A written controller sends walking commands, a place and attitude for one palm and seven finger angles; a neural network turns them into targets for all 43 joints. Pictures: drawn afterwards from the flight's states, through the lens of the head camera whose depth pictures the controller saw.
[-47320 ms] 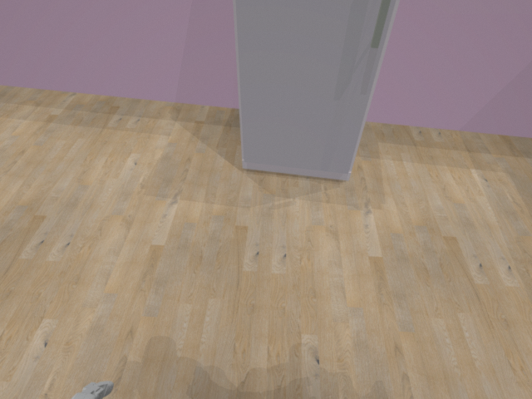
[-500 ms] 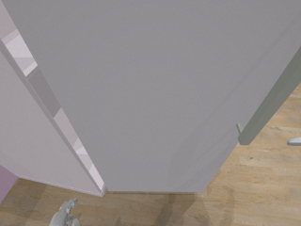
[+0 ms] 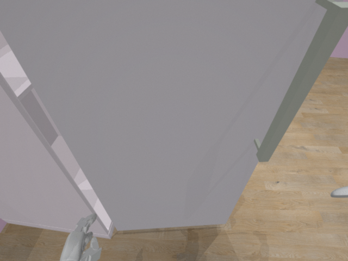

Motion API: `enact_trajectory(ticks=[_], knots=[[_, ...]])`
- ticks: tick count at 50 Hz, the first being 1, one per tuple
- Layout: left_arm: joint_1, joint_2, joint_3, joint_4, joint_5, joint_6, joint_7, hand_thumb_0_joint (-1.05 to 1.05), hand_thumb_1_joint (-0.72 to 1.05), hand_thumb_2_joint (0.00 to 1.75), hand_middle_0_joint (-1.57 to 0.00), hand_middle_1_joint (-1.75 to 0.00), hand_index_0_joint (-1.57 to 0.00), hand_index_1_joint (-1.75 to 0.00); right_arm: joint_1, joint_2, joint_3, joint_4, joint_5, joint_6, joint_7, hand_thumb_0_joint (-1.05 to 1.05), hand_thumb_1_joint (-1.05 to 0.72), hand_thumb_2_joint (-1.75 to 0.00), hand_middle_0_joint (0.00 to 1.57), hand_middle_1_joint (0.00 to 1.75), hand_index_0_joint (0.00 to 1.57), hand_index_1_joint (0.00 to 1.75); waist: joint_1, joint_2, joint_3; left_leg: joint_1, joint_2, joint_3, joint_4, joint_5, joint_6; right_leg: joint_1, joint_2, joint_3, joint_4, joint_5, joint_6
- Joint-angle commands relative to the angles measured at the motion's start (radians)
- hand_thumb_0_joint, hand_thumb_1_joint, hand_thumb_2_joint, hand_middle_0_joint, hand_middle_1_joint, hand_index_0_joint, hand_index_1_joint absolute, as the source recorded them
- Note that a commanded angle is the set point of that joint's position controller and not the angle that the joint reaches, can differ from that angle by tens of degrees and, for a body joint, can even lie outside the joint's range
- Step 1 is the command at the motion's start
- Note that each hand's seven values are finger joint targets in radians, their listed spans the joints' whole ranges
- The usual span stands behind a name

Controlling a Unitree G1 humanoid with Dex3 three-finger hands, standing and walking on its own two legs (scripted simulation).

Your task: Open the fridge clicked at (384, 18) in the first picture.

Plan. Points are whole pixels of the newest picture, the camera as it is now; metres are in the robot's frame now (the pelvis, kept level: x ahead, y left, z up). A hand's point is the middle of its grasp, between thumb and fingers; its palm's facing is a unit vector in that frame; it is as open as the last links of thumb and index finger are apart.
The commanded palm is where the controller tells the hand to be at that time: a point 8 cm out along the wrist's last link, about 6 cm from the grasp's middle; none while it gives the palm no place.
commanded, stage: slip the hand off the handle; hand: right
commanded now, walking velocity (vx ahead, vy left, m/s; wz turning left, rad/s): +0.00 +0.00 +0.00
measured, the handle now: (285, 98) +0.40 -0.23 +0.20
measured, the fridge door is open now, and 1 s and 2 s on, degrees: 78 78 78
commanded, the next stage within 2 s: draw the hand back to the body in 0.20 s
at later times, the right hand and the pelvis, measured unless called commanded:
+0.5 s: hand out of the picture +0.24 -0.31 +0.16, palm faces +0.11 +0.99 -0.14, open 14.7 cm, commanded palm +0.19 -0.35 +0.18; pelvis +0.00 +0.02 +0.01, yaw -1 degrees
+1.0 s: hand out of the picture +0.22 -0.31 +0.16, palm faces +0.45 +0.83 -0.33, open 13.7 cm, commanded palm +0.17 -0.33 +0.19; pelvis +0.01 +0.00 +0.01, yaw +0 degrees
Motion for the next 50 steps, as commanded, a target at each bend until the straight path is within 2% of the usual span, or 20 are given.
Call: enact_trajectory(ticks=[1, 9, 13, 16, 17, 21, 26, 29, 31, 33, 35, 37, 39, 41, 42, 43, 44, 45, 48, 50], knots=[[-0.087, 0.145, 0.053, -0.135, -0.005, -0.073, 0.018, 0.00, 0.90, 0.90, -0.20, -0.30, -0.20, -0.30, -0.240, -0.302, -0.079, -0.233, 0.025, -0.039, -0.006, 0.00, 0.55, -0.20, 0.25, 1.15, 0.25, 1.15, 0.012, -0.097, -0.133, -0.052, -0.044, 0.005, -0.102, 0.074, 0.046, 0.166, 0.009, 0.065, -0.163, 0.072, 0.011], [-0.098, 0.141, 0.049, -0.139, -0.003, -0.086, 0.015, 0.00, 0.90, 0.90, -0.20, -0.30, -0.20, -0.30, -0.123, -0.326, -0.137, -0.286, 0.057, -0.051, 0.025, 0.00, 0.55, -0.20, 0.25, 1.15, 0.25, 1.15, -0.005, -0.103, -0.136, -0.006, -0.044, -0.005, -0.109, 0.124, 0.045, 0.158, 0.018, 0.039, -0.132, 0.134, 0.007], [-0.104, 0.142, 0.045, -0.133, -0.008, -0.104, 0.025, 0.00, 0.90, 0.90, -0.20, -0.30, -0.20, -0.30, -0.187, -0.308, -0.102, -0.289, 0.068, -0.048, 0.042, 0.00, 0.55, -0.20, 0.25, 1.15, 0.25, 1.15, 0.020, -0.116, -0.110, -0.043, -0.043, -0.009, -0.117, 0.077, 0.040, 0.155, 0.020, 0.042, -0.133, 0.086, 0.006], [-0.093, 0.148, 0.048, -0.121, -0.008, -0.113, 0.031, 0.00, 0.90, 0.90, -0.20, -0.30, -0.20, -0.30, -0.190, -0.322, -0.110, -0.247, 0.064, -0.040, 0.046, 0.00, 0.55, -0.20, 0.25, 1.15, 0.25, 1.15, 0.020, -0.092, -0.103, -0.042, -0.039, -0.016, -0.120, 0.074, 0.038, 0.139, 0.020, 0.040, -0.124, 0.084, 0.003], [-0.102, 0.165, 0.041, -0.123, -0.037, -0.121, 0.040, 0.00, 0.90, 0.90, -0.20, -0.30, -0.20, -0.30, -0.132, -0.321, -0.065, -0.122, 0.105, 0.064, 0.130, 0.00, 0.55, -0.20, 0.25, 1.15, 0.25, 1.15, 0.030, -0.117, -0.151, 0.030, -0.024, -0.031, -0.145, 0.071, 0.039, 0.159, 0.009, 0.042, -0.155, 0.057, -0.001], [-0.119, 0.165, 0.031, -0.156, -0.052, -0.152, 0.056, 0.00, 0.90, 0.90, -0.20, -0.30, -0.20, -0.30, -0.223, -0.418, -0.105, -0.224, 0.140, 0.205, 0.248, 0.00, 0.55, -0.20, 0.25, 1.15, 0.25, 1.15, 0.018, -0.115, -0.172, 0.106, -0.022, -0.037, -0.175, 0.160, 0.035, 0.210, 0.014, 0.051, -0.165, 0.152, -0.014], [-0.101, 0.164, 0.023, -0.187, -0.055, -0.179, 0.002, 0.00, 0.90, 0.90, -0.20, -0.30, -0.20, -0.30, -0.082, -0.481, -0.212, -0.211, 0.206, 0.235, 0.360, 0.00, 0.55, -0.20, 0.25, 1.15, 0.25, 1.15, 0.004, -0.058, -0.136, 0.139, -0.024, -0.051, -0.186, 0.270, 0.019, 0.205, 0.021, 0.059, -0.157, 0.237, -0.016], [-0.107, 0.160, 0.028, -0.206, -0.056, -0.186, -0.022, 0.00, 0.90, 0.90, -0.20, -0.30, -0.20, -0.30, 0.008, -0.431, -0.216, -0.179, 0.224, 0.247, 0.354, 0.00, 0.55, -0.20, 0.25, 1.15, 0.25, 1.15, -0.012, -0.069, -0.086, 0.110, -0.019, -0.073, -0.196, 0.227, 0.017, 0.183, 0.017, 0.054, -0.152, 0.206, -0.009], [-0.093, 0.171, 0.036, -0.215, -0.062, -0.186, -0.031, 0.00, 0.90, 0.90, -0.20, -0.30, -0.20, -0.30, 0.058, -0.402, -0.213, -0.142, 0.231, 0.272, 0.348, 0.00, 0.55, -0.20, 0.25, 1.15, 0.25, 1.15, -0.007, -0.045, -0.079, 0.091, -0.012, -0.078, -0.195, 0.206, 0.010, 0.163, 0.013, 0.049, -0.150, 0.182, -0.006], [-0.099, 0.170, 0.039, -0.229, -0.068, -0.189, -0.033, 0.00, 0.90, 0.90, -0.20, -0.30, -0.20, -0.30, 0.037, -0.359, -0.156, -0.190, 0.224, 0.290, 0.343, 0.00, 0.55, -0.20, 0.25, 1.15, 0.25, 1.15, 0.005, -0.039, -0.068, 0.065, -0.018, -0.063, -0.197, 0.157, 0.011, 0.175, 0.012, 0.046, -0.160, 0.156, -0.006], [-0.104, 0.169, 0.038, -0.229, -0.067, -0.194, -0.033, 0.00, 0.90, 0.90, -0.20, -0.30, -0.20, -0.30, 0.030, -0.340, -0.118, -0.259, 0.207, 0.294, 0.323, 0.00, 0.55, -0.20, 0.25, 1.15, 0.25, 1.15, 0.009, -0.066, -0.064, 0.058, -0.021, -0.052, -0.194, 0.142, 0.018, 0.190, 0.009, 0.049, -0.163, 0.148, -0.009], [-0.101, 0.164, 0.038, -0.231, -0.064, -0.205, -0.027, 0.00, 0.90, 0.90, -0.20, -0.30, -0.20, -0.30, 0.002, -0.352, -0.122, -0.349, 0.200, 0.282, 0.307, 0.00, 0.51, -0.22, 0.25, 1.13, 0.25, 1.13, 0.012, -0.099, -0.095, 0.058, -0.028, -0.041, -0.193, 0.137, 0.022, 0.231, 0.010, 0.050, -0.173, 0.145, -0.012], [-0.111, 0.160, 0.031, -0.221, -0.057, -0.216, -0.021, 0.00, 0.90, 0.90, -0.20, -0.30, -0.20, -0.30, -0.009, -0.378, -0.143, -0.408, 0.188, 0.263, 0.279, 0.00, 0.44, -0.25, 0.25, 1.09, 0.25, 1.09, 0.006, -0.086, -0.088, 0.066, -0.035, -0.031, -0.201, 0.122, 0.026, 0.235, 0.007, 0.056, -0.181, 0.139, -0.013], [-0.105, 0.154, 0.027, -0.216, -0.055, -0.228, -0.015, 0.00, 0.90, 0.90, -0.20, -0.30, -0.20, -0.30, 0.002, -0.363, -0.149, -0.429, 0.188, 0.254, 0.262, 0.00, 0.37, -0.29, 0.24, 1.04, 0.24, 1.04, 0.007, -0.122, -0.089, 0.066, -0.035, -0.021, -0.199, 0.119, 0.033, 0.251, 0.007, 0.061, -0.196, 0.130, -0.011], [-0.100, 0.134, 0.034, -0.187, -0.005, -0.214, -0.033, 0.00, 0.90, 0.90, -0.20, -0.30, -0.20, -0.30, -0.055, -0.418, -0.133, -0.565, -0.028, 0.186, -0.004, 0.00, 0.33, -0.31, 0.24, 1.02, 0.24, 1.02, -0.028, -0.107, 0.033, 0.062, -0.033, -0.023, -0.246, 0.083, 0.042, 0.178, 0.015, 0.074, -0.229, 0.103, 0.001], [-0.106, 0.134, 0.038, -0.176, 0.003, -0.215, -0.035, 0.00, 0.90, 0.90, -0.20, -0.30, -0.20, -0.30, 0.079, -0.250, -0.047, -0.504, -0.043, 0.181, -0.121, 0.00, 0.30, -0.32, 0.24, 1.00, 0.24, 1.00, 0.003, -0.111, 0.060, 0.044, -0.020, -0.010, -0.242, 0.068, 0.044, 0.188, 0.000, 0.075, -0.261, 0.042, 0.014], [-0.120, 0.136, 0.046, -0.164, 0.002, -0.207, -0.033, 0.00, 0.90, 0.90, -0.20, -0.30, -0.20, -0.30, 0.120, -0.206, -0.031, -0.567, -0.070, 0.170, -0.201, 0.00, 0.26, -0.34, 0.24, 0.98, 0.24, 0.98, -0.016, -0.100, 0.046, 0.081, -0.014, -0.009, -0.244, 0.079, 0.048, 0.200, -0.007, 0.081, -0.279, 0.028, 0.011], [-0.108, 0.124, 0.047, -0.152, 0.001, -0.195, -0.032, 0.00, 0.90, 0.90, -0.20, -0.30, -0.20, -0.30, 0.199, -0.182, -0.025, -0.566, -0.090, 0.164, -0.259, 0.00, 0.22, -0.36, 0.24, 0.96, 0.24, 0.96, -0.012, -0.137, 0.019, 0.102, -0.006, -0.010, -0.232, 0.087, 0.047, 0.210, -0.013, 0.068, -0.275, 0.032, 0.013], [-0.120, 0.118, 0.052, -0.142, 0.005, -0.173, -0.035, 0.00, 0.90, 0.90, -0.20, -0.30, -0.20, -0.30, 0.206, -0.160, -0.009, -0.674, -0.132, 0.124, -0.353, 0.00, 0.12, -0.41, 0.24, 0.89, 0.24, 0.89, -0.011, -0.160, -0.043, 0.135, 0.001, -0.013, -0.220, 0.106, 0.044, 0.256, -0.011, 0.059, -0.296, 0.043, 0.011], [-0.120, 0.120, 0.059, -0.129, 0.010, -0.160, -0.033, 0.00, 0.90, 0.90, -0.20, -0.30, -0.20, -0.30, 0.220, -0.140, 0.008, -0.671, -0.153, 0.116, -0.387, 0.00, 0.04, -0.44, 0.23, 0.85, 0.23, 0.85, -0.005, -0.119, -0.042, 0.150, 0.003, -0.014, -0.225, 0.133, 0.045, 0.263, -0.016, 0.053, -0.293, 0.084, 0.002]])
